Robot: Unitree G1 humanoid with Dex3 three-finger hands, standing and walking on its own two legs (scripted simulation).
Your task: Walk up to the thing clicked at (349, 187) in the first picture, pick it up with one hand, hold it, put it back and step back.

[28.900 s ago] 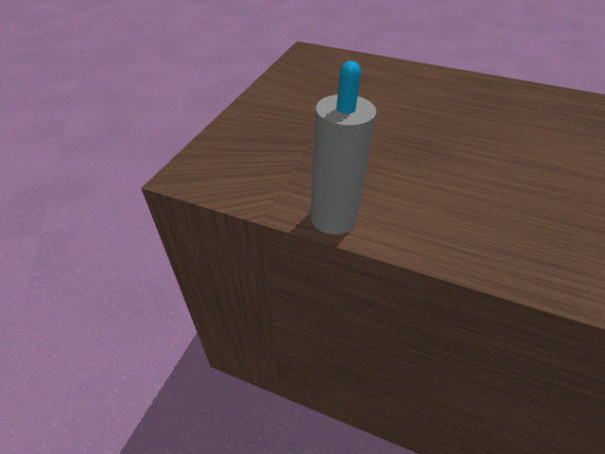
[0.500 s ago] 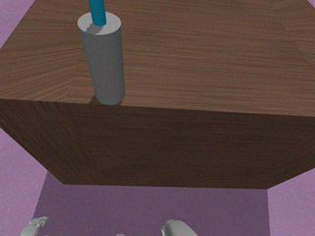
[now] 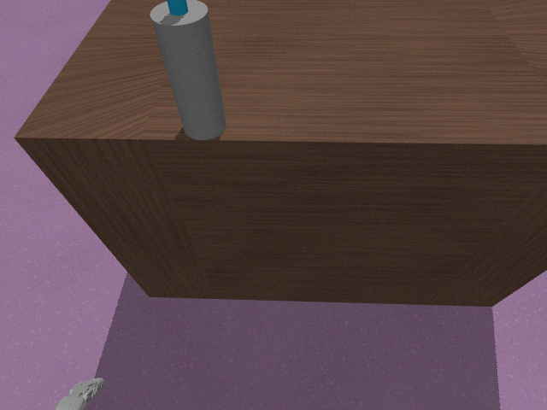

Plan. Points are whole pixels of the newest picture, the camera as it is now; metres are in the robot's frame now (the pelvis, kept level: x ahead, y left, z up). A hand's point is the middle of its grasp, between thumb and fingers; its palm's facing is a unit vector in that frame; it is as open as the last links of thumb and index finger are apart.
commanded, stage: step back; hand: left
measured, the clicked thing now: (190, 59) +0.61 +0.15 +0.17
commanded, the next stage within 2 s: none
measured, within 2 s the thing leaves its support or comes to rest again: neither
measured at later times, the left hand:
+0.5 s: hand out of the picture -0.09 +0.24 -0.15, palm faces -0.06 -0.92 -0.39, open 7.4 cm
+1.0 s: hand out of the picture -0.22 +0.24 -0.15, palm faces -0.01 -0.93 -0.38, open 7.4 cm
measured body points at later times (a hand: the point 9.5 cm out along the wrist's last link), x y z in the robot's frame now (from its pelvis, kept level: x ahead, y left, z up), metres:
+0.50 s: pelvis -0.16 -0.02 -0.01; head -0.11 -0.03 +0.44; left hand -0.09 +0.29 -0.13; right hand -0.03 -0.35 -0.12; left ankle -0.06 +0.11 -0.71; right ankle -0.18 -0.15 -0.73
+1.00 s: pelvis -0.33 -0.03 +0.00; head -0.27 -0.01 +0.45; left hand -0.22 +0.29 -0.12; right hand -0.22 -0.33 -0.11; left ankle -0.27 +0.10 -0.73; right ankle -0.37 -0.16 -0.67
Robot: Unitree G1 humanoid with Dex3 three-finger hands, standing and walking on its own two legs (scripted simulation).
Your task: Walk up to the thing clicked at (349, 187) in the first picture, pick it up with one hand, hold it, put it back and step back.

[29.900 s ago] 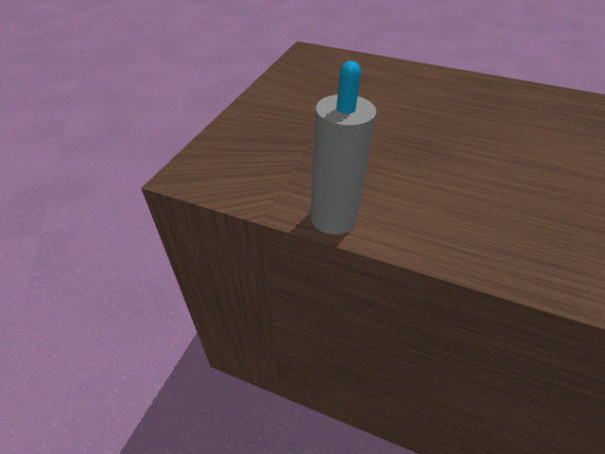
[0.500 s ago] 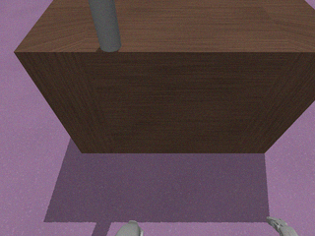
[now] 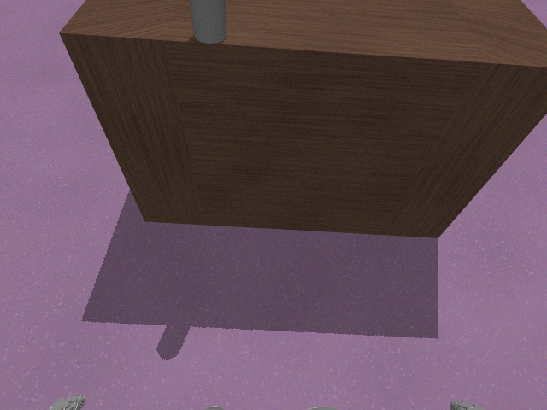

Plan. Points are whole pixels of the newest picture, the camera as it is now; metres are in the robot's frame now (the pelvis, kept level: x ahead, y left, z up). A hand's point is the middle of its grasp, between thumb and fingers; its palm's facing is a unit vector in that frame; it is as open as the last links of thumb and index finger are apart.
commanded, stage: step back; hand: left
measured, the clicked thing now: out of the picture +0.94 +0.18 +0.17
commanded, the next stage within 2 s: stand in 1.30 s
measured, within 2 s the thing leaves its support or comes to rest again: neither
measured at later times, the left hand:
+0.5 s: hand out of the picture -0.08 +0.27 -0.14, palm faces +0.06 -0.91 -0.41, open 7.4 cm
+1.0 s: hand out of the picture -0.05 +0.26 -0.15, palm faces +0.08 -0.93 -0.35, open 7.4 cm
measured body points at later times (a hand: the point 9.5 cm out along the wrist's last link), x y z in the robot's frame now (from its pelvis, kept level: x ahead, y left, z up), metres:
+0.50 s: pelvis -0.12 -0.01 +0.00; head -0.11 -0.01 +0.45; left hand -0.08 +0.32 -0.11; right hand -0.06 -0.32 -0.13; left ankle -0.12 +0.11 -0.73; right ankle -0.09 -0.13 -0.71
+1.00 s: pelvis -0.09 -0.01 +0.00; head -0.07 +0.00 +0.45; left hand -0.06 +0.31 -0.13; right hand +0.02 -0.31 -0.12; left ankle -0.06 +0.12 -0.73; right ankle -0.09 -0.14 -0.73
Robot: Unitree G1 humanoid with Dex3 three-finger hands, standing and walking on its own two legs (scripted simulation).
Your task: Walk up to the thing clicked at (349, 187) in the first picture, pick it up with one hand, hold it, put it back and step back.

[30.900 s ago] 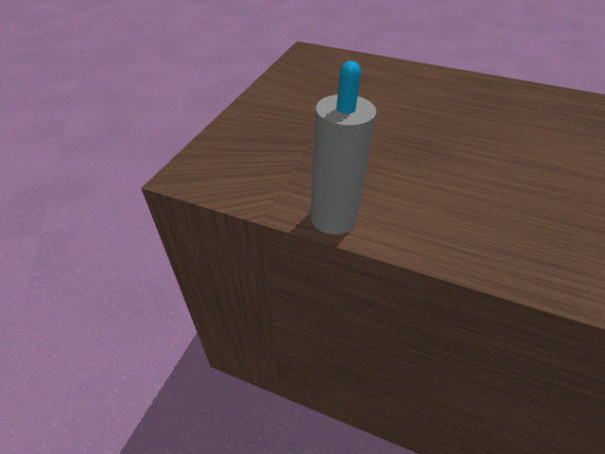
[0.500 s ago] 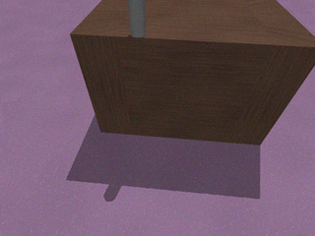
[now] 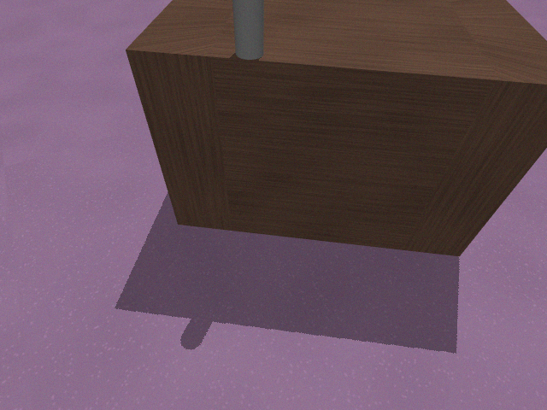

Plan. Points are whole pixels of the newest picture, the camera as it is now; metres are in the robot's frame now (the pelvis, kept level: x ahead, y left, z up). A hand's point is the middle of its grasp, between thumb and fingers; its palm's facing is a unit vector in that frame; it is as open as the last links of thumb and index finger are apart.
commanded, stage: step back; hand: left
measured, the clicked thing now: (248, 1) +1.04 +0.12 +0.17
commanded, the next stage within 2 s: stand in 0.30 s
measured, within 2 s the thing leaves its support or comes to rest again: neither
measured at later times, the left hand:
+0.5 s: hand out of the picture +0.11 +0.25 -0.13, palm faces -0.05 -0.94 -0.34, open 7.4 cm
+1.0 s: hand out of the picture +0.09 +0.25 -0.14, palm faces -0.06 -0.94 -0.34, open 7.4 cm
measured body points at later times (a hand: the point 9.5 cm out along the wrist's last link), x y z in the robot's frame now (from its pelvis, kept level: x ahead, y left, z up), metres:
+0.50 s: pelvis +0.02 +0.00 +0.02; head +0.03 +0.00 +0.47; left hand +0.12 +0.30 -0.11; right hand +0.12 -0.30 -0.11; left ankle +0.04 +0.13 -0.73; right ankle -0.01 -0.13 -0.73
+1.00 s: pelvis +0.01 +0.00 +0.02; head +0.02 +0.00 +0.47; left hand +0.10 +0.30 -0.11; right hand +0.07 -0.30 -0.11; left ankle +0.04 +0.13 -0.73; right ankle -0.01 -0.13 -0.73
